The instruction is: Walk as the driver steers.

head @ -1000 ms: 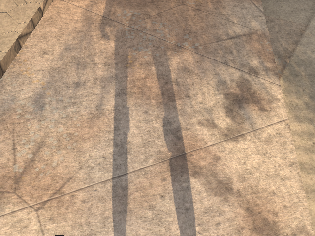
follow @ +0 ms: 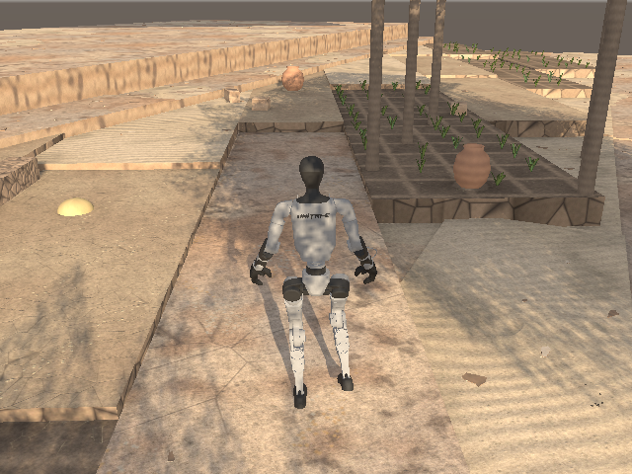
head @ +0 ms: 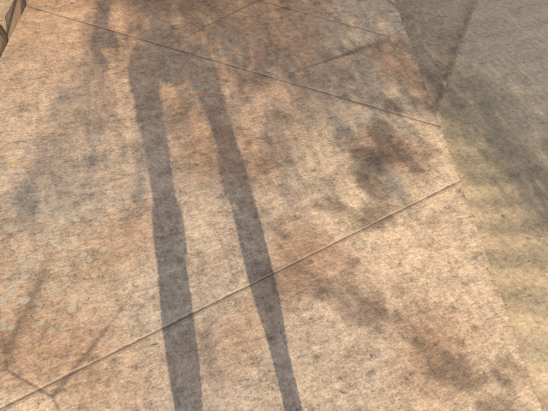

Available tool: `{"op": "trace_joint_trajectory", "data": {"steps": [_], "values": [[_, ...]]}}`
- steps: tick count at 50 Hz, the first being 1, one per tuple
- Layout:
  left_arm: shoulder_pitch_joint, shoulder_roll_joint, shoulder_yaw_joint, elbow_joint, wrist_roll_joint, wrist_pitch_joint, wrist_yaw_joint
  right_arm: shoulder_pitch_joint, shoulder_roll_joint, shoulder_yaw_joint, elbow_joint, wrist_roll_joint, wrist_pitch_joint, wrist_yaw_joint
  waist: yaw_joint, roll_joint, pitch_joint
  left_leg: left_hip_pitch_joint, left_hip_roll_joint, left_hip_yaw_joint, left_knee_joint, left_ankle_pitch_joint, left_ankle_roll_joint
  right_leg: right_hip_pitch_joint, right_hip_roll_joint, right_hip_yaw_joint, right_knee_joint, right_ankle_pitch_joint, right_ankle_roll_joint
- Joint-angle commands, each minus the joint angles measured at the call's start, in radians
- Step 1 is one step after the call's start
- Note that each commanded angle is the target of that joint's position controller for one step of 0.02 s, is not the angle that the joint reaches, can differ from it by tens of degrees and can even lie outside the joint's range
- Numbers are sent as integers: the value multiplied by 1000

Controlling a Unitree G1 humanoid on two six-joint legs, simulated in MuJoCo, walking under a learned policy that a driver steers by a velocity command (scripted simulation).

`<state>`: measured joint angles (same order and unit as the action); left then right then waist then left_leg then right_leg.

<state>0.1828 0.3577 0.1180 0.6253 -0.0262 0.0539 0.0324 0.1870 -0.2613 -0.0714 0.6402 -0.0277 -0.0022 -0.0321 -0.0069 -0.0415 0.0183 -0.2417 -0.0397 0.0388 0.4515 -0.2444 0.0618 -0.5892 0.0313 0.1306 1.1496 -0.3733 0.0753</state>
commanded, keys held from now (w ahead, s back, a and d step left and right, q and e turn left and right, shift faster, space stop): e+shift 0.12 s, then shift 0.04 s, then q+shift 0.26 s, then w+q+shift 0.54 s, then w+e+shift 0.04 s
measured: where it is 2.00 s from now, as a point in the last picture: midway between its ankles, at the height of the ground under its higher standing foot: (143, 212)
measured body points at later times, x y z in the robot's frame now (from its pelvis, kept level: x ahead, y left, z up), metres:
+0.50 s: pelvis +0.01 -0.04 +0.00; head +0.03 -0.06 +0.45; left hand +0.22 +0.19 -0.08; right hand +0.06 -0.34 -0.12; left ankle -0.02 +0.08 -0.67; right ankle -0.02 -0.17 -0.74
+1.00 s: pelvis +0.20 +0.10 -0.01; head +0.21 +0.14 +0.44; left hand +0.26 +0.39 -0.12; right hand +0.35 -0.15 -0.11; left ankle +0.15 +0.14 -0.74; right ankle +0.23 -0.08 -0.65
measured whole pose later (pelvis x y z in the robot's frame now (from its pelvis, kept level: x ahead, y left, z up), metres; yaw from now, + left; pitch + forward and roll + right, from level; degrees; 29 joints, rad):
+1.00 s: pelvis +0.20 +0.10 -0.01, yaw +21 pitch +2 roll -1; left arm 0.19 0.28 0.03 0.67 0.07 -0.05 -0.04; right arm 0.37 -0.30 -0.05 0.73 -0.02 -0.01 0.02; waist -0.03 -0.04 0.01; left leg -0.27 -0.09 0.03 0.60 -0.36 0.12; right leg -0.56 -0.12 0.01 1.23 -0.28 0.03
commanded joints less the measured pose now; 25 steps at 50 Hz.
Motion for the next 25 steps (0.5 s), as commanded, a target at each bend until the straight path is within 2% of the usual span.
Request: {"op": "trace_joint_trajectory", "data": {"steps": [1, 3, 6, 9, 11, 12, 13, 14, 15, 16, 17, 18, 19, 20, 21, 22, 23, 24, 25], "values": [[-3, 62, 14, -68, -6, -2, -3, -83, -116, -21, -89, -2, -15, -27, 4, 141, -21, 110, 250, -149, -175, 243, 127, -141, -81, -56, 114, 82, 37], [-53, 45, 2, -97, -6, -3, -8, -22, -130, -25, -69, -5, -5, -31, -34, 147, -33, 194, 281, -131, -175, 281, 154, -179, -106, -74, 44, 83, 59], [-77, 30, -9, -122, -1, -3, -21, 2, -167, -39, -51, -2, 5, -25, -50, 149, -54, 262, 335, -97, -173, 330, 180, -174, -137, -90, -46, 60, 68], [-103, -6, -28, -139, 16, -4, -25, 12, -191, -47, -35, 9, 7, -6, -56, 134, -72, 230, 349, -73, -162, 409, 207, -65, -126, -102, -164, 3, 49], [-93, -24, -38, -133, 23, -5, -22, -8, -197, -44, -26, 22, 6, 13, -37, 137, -87, 189, 340, -57, -143, 476, 215, 52, -91, -119, -271, -52, 26], [-85, -30, -42, -124, 24, -6, -19, -15, -191, -39, -17, 30, 3, 22, -29, 148, -97, 177, 333, -55, -130, 496, 212, 111, -76, -126, -341, -58, 13], [-72, -40, -46, -111, 26, -7, -16, -19, -168, -28, -3, 38, -2, 30, -19, 158, -106, 168, 322, -58, -113, 494, 203, 179, -68, -124, -439, -39, -1], [-41, -54, -50, -87, 29, -8, -14, -28, -138, -12, 12, 47, -8, 38, 4, 164, -112, 146, 298, -55, -84, 488, 181, 275, -58, -130, -583, 33, -17], [6, -54, -49, -60, 32, -11, -16, -37, -121, -1, 26, 60, -12, 44, 36, 169, -107, 102, 271, -46, -49, 476, 146, 399, -34, -155, -776, 188, -41], [21, 2, -37, -55, 35, -13, -12, 9, -122, 3, 48, 69, -21, 50, 33, 158, -113, 23, 248, -48, -28, 426, 86, 544, -51, -123, -855, 334, -66], [65, 85, -18, -64, 40, -13, 1, 23, -108, 15, 36, 39, -33, 58, 23, 68, -186, -80, 203, -32, 40, 230, 12, 715, -189, -2, -766, 642, -100], [13, 149, -7, -78, 55, -2, 15, 68, -78, 25, 28, 22, -43, 69, -19, -119, -196, -240, 127, 35, 122, -106, -62, 773, -354, 78, -671, 865, -225], [-19, 103, -6, -79, 51, -1, 11, 30, -123, 13, 27, 37, -33, 60, 22, -153, -201, -222, 98, 39, 233, -268, -95, 655, -379, 86, -704, 724, -313], [-29, 94, -5, -84, 53, -9, 7, -9, -178, -9, 14, 57, -20, 53, 48, -164, -146, -295, 85, 26, 409, -338, -107, 623, -380, 90, -746, 676, -338], [-29, 86, -6, -79, 57, -19, 11, -2, -187, -25, 19, 67, -1, 42, 51, -172, -123, -361, 86, -4, 591, -393, -121, 594, -396, 81, -769, 687, -349], [-1, 79, -4, -67, 37, -34, 10, 38, -188, -33, 25, 64, 18, 38, 51, -156, -124, -396, 118, -38, 686, -356, -123, 578, -399, 63, -837, 378, -334], [0, 65, -5, -53, 18, -52, 8, 32, -175, -35, 13, 64, 32, 38, 46, -147, -87, -439, 147, -56, 725, -279, -117, 544, -399, 71, -908, 40, -304], [-9, 51, -9, -44, 9, -67, 9, 13, -163, -35, -2, 64, 36, 38, 43, -160, -42, -494, 153, -54, 745, -212, -114, 523, -393, 83, -970, -160, -276], [-15, 35, -13, -35, 11, -81, 9, -1, -155, -36, -14, 63, 34, 38, 41, -154, -18, -532, 159, -54, 759, -158, -112, 523, -391, 80, -1007, -243, -254]]}}
Velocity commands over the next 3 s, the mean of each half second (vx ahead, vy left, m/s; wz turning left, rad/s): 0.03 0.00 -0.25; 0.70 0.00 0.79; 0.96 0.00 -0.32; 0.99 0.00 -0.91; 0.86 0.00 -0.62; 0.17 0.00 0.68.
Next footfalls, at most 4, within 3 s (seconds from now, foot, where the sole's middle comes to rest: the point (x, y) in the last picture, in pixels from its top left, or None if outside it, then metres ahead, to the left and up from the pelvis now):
0.34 right None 0.02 -0.18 -0.78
0.84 left None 0.19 0.15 -0.78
1.32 right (168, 340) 0.65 0.26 -0.78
1.74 left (98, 217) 1.04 0.52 -0.78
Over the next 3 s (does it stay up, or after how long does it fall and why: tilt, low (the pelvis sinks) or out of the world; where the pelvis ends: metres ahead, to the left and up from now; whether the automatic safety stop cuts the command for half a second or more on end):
stays up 1.70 0.08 0.00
